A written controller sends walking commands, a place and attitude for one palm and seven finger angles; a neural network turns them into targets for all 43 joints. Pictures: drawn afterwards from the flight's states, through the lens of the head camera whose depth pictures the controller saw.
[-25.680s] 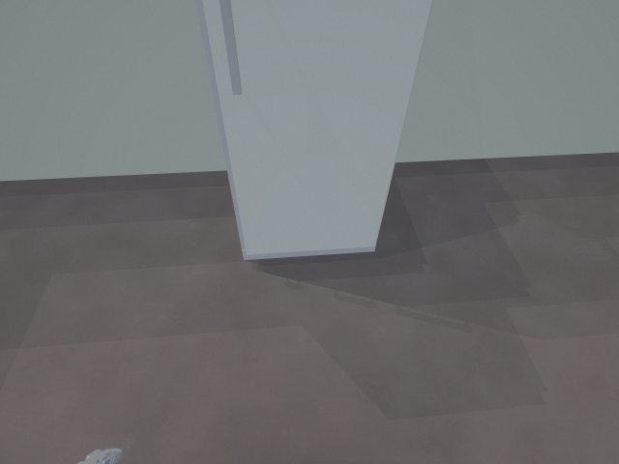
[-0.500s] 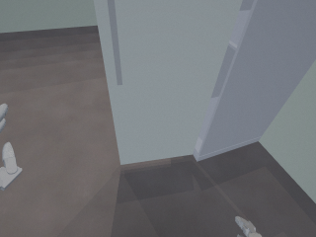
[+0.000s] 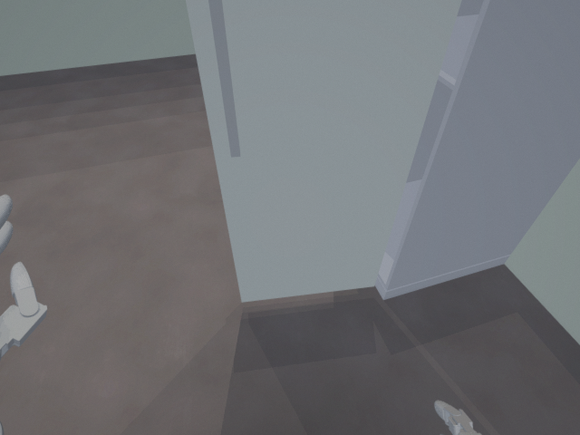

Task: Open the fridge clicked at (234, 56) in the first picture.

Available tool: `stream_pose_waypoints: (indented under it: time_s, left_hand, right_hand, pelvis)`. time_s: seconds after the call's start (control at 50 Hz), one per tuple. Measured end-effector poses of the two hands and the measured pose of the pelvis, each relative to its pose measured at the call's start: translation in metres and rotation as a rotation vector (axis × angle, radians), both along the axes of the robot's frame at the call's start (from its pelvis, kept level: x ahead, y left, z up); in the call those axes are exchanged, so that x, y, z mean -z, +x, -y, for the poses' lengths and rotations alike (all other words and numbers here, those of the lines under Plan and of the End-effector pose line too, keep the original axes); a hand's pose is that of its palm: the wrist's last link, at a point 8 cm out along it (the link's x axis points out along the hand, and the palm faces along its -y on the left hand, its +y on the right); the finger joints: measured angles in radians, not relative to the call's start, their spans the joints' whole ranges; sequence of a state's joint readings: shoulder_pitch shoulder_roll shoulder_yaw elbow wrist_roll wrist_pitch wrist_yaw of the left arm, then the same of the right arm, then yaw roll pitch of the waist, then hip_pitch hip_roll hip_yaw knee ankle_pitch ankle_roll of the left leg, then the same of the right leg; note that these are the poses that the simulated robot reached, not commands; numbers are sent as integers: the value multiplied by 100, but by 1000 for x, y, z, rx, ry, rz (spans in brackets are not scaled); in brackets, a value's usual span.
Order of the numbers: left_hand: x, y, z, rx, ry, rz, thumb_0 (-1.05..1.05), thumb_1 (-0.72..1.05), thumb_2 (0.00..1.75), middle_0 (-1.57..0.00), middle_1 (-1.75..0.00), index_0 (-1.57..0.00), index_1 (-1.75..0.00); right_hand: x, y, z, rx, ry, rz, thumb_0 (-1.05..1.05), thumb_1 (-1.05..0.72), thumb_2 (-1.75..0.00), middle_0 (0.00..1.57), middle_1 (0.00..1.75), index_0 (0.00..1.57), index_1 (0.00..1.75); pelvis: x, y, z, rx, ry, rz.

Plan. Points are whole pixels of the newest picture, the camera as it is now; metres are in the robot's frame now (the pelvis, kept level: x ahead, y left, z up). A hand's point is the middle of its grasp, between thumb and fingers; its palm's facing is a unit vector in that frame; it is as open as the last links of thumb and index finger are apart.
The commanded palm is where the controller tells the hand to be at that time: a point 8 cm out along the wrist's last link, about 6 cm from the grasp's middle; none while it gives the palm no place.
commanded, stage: stop stepping back and stand still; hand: left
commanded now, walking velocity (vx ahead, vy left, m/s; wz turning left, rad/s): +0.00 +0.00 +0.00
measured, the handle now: (224, 65) +0.69 +0.18 +0.21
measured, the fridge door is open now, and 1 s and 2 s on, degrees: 80 80 80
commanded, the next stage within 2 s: let the arm hang, fingers relaxed in 0.40 s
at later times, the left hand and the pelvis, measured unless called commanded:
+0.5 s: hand (40, 288) +0.22 +0.29 +0.16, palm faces +0.40 -0.80 -0.46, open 7.4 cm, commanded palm none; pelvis +0.02 +0.03 +0.00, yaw -1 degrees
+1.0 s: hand out of the picture -0.06 +0.22 -0.18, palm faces +0.05 -0.98 -0.18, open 7.2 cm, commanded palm none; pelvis -0.01 +0.04 +0.00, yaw +2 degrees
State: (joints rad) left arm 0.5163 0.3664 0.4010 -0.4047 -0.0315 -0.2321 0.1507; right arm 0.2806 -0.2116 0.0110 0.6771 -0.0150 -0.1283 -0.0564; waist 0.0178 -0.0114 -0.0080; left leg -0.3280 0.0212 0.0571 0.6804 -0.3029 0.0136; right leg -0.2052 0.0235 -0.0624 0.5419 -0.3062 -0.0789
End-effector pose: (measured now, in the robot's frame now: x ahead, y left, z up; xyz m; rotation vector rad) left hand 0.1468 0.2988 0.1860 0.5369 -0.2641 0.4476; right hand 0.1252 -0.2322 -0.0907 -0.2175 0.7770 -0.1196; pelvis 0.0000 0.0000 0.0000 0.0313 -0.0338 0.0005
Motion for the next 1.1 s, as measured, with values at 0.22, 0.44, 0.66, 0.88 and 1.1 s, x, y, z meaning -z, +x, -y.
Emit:
stream_pose_waypoints:
  time_s: [0.22,0.44,0.66,0.88,1.1]
  left_hand:
    - [8,31,-6,43,-12,-47,2,89,90,-21,-30,-21,-30]
    - [8,38,-23,52,-5,-90,1,89,90,-21,-30,-21,-30]
    - [210,20,-37,-16,-305,-878,0,90,90,-19,-30,-20,-30]
    - [340,-163,37,-146,-687,-1591,1,96,90,-20,-30,-21,-30]
    - [323,-212,11,-298,-676,-1692,1,92,90,-20,-30,-20,-30]
  right_hand:
    - [-20,50,-5,9,-24,101,1,-90,-90,20,30,20,30]
    - [-27,60,-25,10,-16,106,1,-90,-90,20,30,20,30]
    - [19,26,-16,-48,-24,-115,1,-90,-90,20,30,21,30]
    - [30,-93,-12,57,-77,-532,1,-90,-90,20,30,20,30]
    - [45,-139,-40,100,3,-673,1,-90,-90,20,30,20,30]
  pelvis:
    - [0,15,-11,9,-29,-10]
    - [-4,20,-24,18,-37,-29]
    - [7,0,-44,-24,-34,-43]
    - [0,-10,-38,-36,-49,-27]
    - [-4,-7,-45,-37,-54,-25]
